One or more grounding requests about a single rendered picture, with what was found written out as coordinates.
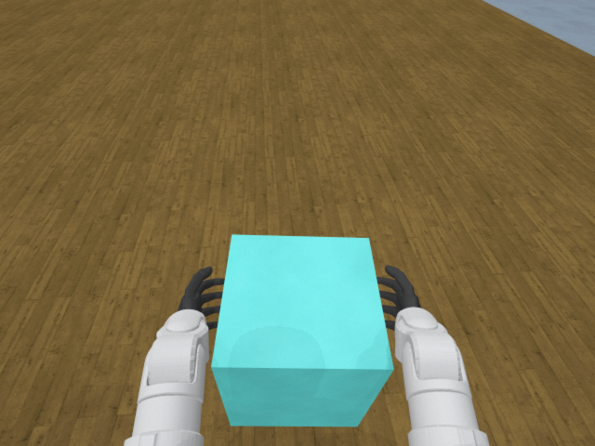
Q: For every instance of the robot right forearm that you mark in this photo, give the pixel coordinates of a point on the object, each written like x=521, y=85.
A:
x=436, y=383

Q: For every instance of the carton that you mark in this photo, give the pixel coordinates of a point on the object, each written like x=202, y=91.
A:
x=301, y=338

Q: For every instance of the robot left forearm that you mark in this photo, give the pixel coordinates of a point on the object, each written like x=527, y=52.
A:
x=172, y=385

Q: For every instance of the right robot hand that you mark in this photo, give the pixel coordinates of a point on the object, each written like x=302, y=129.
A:
x=405, y=296

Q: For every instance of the left robot hand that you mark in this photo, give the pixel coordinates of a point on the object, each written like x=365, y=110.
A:
x=193, y=298

